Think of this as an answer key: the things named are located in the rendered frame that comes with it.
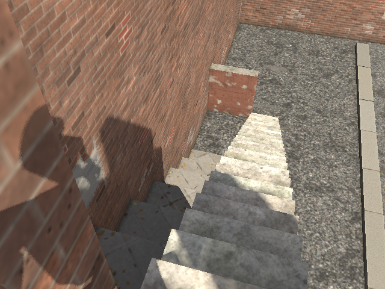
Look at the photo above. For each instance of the stairs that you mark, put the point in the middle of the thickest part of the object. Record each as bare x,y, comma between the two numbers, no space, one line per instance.
241,232

